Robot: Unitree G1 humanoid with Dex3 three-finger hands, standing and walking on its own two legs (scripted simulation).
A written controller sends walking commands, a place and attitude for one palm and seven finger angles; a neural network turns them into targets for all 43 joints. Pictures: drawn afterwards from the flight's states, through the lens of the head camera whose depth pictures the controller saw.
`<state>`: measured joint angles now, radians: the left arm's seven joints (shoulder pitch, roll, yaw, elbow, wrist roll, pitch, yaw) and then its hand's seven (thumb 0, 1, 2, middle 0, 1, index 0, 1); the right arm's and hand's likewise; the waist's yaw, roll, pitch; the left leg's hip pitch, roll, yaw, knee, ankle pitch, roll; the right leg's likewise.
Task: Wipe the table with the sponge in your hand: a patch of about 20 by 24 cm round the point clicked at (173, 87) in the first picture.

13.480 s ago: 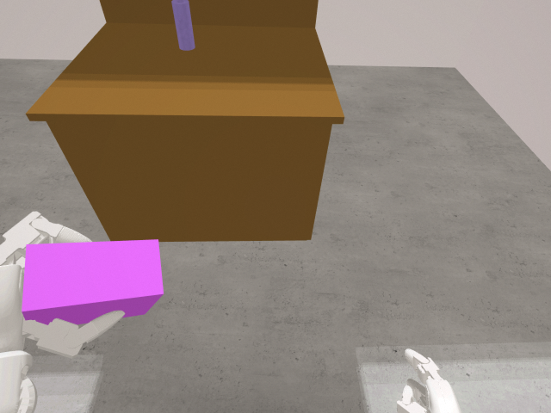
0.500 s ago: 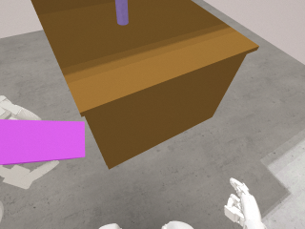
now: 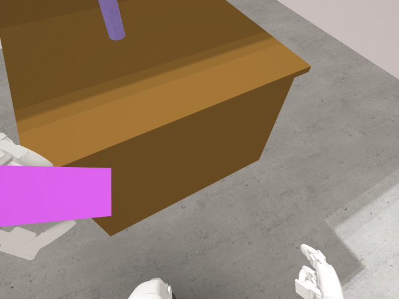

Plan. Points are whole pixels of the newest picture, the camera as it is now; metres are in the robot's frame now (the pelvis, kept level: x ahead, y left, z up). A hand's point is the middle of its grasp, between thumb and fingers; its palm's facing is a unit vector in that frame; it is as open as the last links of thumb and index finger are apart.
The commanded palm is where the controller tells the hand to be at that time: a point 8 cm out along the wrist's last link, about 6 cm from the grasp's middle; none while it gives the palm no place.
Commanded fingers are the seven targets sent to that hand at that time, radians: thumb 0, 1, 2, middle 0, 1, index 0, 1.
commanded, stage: take the last steps up to it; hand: left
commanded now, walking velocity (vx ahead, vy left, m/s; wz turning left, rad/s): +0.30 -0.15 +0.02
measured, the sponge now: (68, 196) +0.23 +0.19 +0.16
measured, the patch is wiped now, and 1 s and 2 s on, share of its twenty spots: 0.00 0.00 0.00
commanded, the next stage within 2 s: come to a stop and stand still in 1.34 s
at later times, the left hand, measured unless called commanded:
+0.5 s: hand (154, 144) +0.31 +0.09 +0.17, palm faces +0.38 -0.79 -0.48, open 10.3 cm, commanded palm +0.25 +0.14 +0.18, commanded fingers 0.00 0.10 1.30 -1.20 -1.60 -1.20 -1.60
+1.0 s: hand (192, 103) +0.39 +0.04 +0.18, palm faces +0.43 -0.76 -0.49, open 10.3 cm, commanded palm +0.34 +0.08 +0.18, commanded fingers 0.00 0.10 1.30 -1.20 -1.60 -1.20 -1.60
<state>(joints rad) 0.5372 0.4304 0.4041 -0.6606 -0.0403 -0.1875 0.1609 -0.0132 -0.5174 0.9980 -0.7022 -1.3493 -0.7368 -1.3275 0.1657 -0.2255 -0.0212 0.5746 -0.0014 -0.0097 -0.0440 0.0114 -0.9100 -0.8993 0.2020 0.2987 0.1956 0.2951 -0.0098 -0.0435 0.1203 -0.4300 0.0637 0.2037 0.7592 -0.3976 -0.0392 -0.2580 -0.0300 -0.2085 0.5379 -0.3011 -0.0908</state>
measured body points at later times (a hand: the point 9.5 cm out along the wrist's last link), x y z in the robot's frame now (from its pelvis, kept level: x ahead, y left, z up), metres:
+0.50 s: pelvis +0.09 -0.14 +0.00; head +0.15 -0.16 +0.44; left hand +0.29 +0.13 +0.20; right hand +0.26 -0.37 -0.12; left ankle +0.07 -0.01 -0.64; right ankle +0.11 -0.22 -0.73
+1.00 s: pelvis +0.19 -0.21 -0.01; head +0.23 -0.22 +0.44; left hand +0.37 +0.08 +0.21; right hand +0.38 -0.40 -0.10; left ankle +0.20 -0.06 -0.73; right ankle +0.23 -0.33 -0.72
